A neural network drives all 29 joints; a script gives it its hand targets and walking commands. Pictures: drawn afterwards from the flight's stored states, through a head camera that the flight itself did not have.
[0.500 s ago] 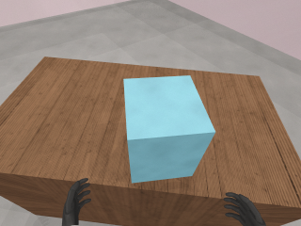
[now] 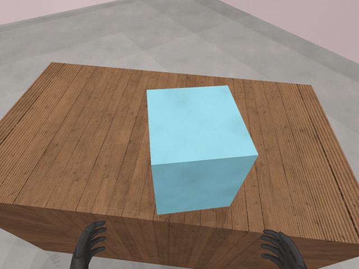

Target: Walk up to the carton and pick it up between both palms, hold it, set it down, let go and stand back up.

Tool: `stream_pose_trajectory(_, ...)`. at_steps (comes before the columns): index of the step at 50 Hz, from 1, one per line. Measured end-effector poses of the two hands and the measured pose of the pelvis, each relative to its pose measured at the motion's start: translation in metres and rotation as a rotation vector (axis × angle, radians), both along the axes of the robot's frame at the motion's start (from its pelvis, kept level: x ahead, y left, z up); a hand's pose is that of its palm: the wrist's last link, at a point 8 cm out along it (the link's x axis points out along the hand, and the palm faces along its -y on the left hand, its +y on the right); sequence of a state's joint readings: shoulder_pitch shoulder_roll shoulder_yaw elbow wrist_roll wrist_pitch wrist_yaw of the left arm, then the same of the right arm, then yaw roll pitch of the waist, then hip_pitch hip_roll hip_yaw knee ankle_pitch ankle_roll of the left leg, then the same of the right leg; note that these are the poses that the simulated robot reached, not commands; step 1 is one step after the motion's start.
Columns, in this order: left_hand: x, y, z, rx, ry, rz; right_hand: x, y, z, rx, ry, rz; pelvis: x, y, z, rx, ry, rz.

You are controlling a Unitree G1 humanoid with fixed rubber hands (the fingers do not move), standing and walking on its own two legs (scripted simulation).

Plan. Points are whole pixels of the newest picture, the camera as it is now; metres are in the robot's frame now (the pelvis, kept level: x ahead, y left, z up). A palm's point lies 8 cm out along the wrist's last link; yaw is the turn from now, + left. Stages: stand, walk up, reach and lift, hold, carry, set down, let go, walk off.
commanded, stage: set down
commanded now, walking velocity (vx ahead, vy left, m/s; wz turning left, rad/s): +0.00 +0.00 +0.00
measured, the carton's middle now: (191, 152) +0.41 +0.03 +0.01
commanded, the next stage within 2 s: let go in 1.08 s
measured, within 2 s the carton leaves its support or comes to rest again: neither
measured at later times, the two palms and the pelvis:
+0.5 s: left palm (82, 267) +0.15 +0.24 -0.07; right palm out of the picture +0.17 -0.19 -0.07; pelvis +0.01 +0.00 +0.00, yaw +0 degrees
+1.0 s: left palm (81, 268) +0.15 +0.24 -0.08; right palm out of the picture +0.16 -0.20 -0.08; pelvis +0.01 +0.01 +0.00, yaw +0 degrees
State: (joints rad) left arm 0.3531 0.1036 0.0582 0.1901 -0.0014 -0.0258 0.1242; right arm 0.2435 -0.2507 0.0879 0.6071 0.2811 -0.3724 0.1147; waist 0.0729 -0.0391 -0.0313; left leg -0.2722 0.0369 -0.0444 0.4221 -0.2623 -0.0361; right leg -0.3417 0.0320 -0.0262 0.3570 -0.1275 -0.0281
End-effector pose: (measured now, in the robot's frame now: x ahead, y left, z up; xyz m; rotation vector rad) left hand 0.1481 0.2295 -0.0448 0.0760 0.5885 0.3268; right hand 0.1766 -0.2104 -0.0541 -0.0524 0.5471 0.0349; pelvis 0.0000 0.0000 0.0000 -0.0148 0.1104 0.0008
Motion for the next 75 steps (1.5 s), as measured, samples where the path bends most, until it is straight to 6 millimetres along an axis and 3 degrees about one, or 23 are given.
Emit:
stream_pose_trajectory(19,0.001,0.01,-0.02,-0.009,0.122,-0.06,-0.003,0.018,-0.014,-0.005,0.072,-0.024,0.006,0.004,0.0,-0.002,0.009,0.001)
stream_pose_trajectory(44,-0.002,0.014,-0.039,-0.039,0.254,-0.12,-0.021,0.012,-0.028,-0.083,0.164,-0.057,0.009,0.005,0.0,-0.004,-0.008,0.002)
stream_pose_trajectory(75,0.006,0.015,-0.037,-0.042,0.241,-0.128,-0.018,0.001,-0.028,-0.125,0.167,-0.071,0.007,0.007,0.0,-0.006,-0.026,0.002)
